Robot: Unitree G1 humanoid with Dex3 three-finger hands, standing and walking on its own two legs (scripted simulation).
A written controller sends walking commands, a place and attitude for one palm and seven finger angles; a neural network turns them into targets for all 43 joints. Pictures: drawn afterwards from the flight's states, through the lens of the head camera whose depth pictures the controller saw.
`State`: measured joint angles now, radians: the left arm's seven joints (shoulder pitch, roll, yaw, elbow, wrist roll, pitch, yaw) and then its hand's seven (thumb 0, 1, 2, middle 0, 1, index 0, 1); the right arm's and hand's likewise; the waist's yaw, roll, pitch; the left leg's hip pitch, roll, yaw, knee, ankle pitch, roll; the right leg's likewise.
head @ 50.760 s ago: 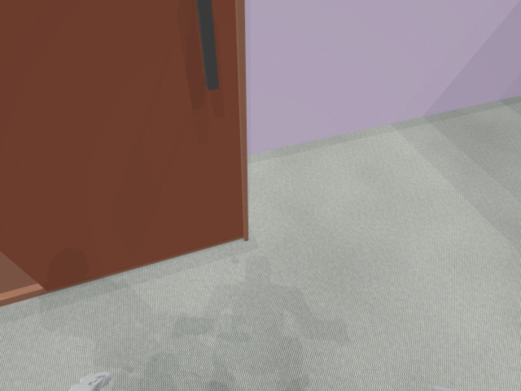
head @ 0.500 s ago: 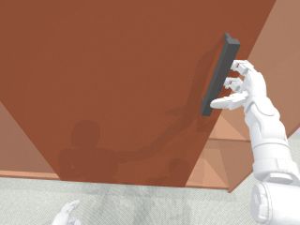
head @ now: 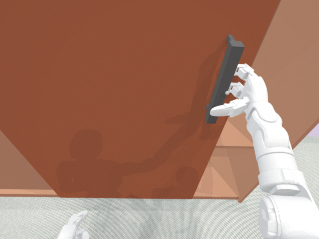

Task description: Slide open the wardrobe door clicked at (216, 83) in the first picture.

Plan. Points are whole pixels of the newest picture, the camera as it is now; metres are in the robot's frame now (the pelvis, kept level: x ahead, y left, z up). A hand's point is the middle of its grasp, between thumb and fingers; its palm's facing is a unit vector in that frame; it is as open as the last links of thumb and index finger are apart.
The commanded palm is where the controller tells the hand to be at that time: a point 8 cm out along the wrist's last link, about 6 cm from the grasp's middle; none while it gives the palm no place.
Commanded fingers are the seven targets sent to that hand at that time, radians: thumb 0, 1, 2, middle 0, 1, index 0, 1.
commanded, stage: slide the fingers in behind the handle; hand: right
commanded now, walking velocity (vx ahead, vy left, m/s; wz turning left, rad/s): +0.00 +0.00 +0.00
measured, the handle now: (219, 83) +0.47 -0.11 +0.18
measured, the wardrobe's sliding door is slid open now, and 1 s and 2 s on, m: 0.30 0.30 0.30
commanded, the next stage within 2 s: grip the handle and tug to test in 1.00 s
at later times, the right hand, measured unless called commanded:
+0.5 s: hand (219, 92) +0.42 -0.10 +0.19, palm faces -0.05 +1.00 +0.00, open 13.9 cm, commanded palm +0.40 -0.16 +0.18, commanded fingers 0.00 0.50 -0.30 0.30 1.20 0.30 1.20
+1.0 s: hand (216, 92) +0.41 -0.09 +0.19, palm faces -0.04 +1.00 -0.01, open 14.1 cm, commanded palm +0.39 -0.15 +0.18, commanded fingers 0.00 0.50 -0.30 0.30 1.20 0.30 1.20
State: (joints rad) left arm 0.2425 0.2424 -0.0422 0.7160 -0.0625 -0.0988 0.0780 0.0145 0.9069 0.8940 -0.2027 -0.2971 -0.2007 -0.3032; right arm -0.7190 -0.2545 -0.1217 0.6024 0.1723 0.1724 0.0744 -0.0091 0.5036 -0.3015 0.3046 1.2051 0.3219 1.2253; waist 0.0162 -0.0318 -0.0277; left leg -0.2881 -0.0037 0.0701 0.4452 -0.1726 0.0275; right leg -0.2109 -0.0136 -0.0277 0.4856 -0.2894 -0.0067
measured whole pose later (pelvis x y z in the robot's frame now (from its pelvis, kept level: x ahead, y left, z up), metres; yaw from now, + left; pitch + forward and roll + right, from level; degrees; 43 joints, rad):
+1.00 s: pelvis +0.00 +0.01 +0.00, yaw +1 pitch -1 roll +0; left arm 0.22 0.23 -0.05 0.71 -0.05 -0.06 0.08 0.01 0.91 0.89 -0.20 -0.30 -0.20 -0.30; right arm -0.67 -0.20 -0.11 0.51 0.17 0.23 0.01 -0.01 0.50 -0.30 0.29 1.20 0.29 1.20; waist 0.02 -0.04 -0.03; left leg -0.26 -0.02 0.06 0.43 -0.16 0.04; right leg -0.17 -0.02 -0.04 0.46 -0.28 0.00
